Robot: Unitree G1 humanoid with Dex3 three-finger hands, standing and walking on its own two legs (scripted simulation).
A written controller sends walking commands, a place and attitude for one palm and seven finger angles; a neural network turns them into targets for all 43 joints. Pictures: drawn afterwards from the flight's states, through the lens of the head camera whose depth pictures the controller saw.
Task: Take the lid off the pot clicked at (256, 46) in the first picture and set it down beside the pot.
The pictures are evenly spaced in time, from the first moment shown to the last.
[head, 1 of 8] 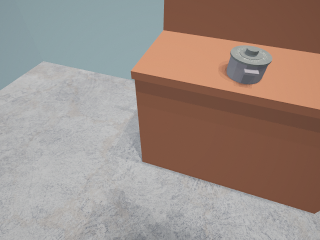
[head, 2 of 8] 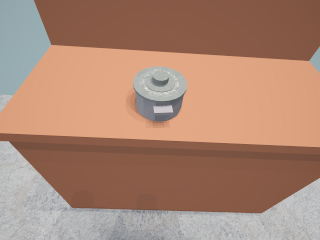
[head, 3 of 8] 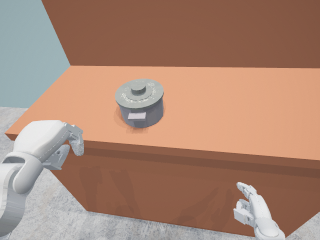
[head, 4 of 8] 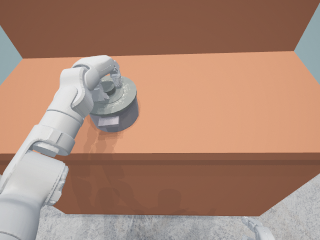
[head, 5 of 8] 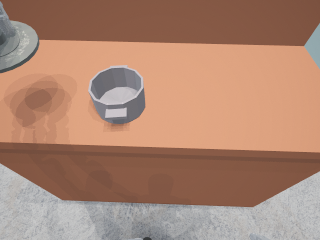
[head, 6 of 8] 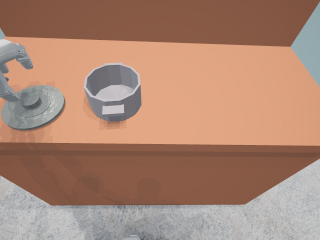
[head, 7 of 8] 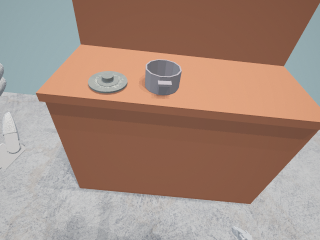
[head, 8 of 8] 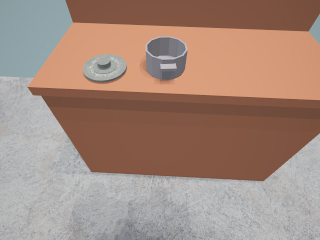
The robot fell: no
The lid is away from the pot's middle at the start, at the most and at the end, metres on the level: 0.00 0.24 0.23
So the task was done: yes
